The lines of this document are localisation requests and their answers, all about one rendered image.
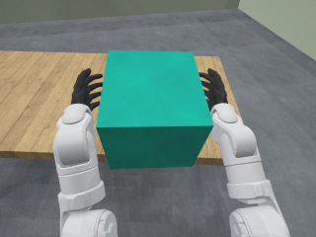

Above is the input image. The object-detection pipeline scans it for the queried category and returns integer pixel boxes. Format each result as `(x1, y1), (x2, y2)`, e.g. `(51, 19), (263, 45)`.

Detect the table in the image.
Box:
(0, 50), (244, 166)

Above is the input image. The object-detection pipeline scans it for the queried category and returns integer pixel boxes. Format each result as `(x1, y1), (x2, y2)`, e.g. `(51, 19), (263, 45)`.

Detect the carton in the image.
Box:
(96, 50), (214, 170)

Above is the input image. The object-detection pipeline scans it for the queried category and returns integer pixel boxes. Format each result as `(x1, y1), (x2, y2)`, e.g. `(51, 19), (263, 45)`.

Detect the robot left forearm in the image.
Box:
(52, 104), (106, 237)

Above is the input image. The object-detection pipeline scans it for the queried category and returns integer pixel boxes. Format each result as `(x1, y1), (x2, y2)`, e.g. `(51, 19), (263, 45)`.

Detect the robot left hand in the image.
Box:
(70, 68), (103, 111)

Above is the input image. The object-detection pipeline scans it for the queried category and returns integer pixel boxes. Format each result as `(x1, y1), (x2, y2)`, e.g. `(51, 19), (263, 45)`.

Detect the left robot upper arm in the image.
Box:
(61, 208), (118, 237)

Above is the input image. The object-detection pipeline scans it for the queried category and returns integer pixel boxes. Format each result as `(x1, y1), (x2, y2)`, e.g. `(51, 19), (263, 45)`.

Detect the robot right forearm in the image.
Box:
(210, 103), (290, 237)

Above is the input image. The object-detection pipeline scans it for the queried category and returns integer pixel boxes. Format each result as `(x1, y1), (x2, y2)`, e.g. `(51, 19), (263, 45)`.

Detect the right robot upper arm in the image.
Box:
(229, 204), (289, 237)

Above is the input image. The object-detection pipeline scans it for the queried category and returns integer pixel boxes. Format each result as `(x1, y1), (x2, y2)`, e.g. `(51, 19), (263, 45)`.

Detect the robot right hand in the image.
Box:
(198, 68), (228, 112)

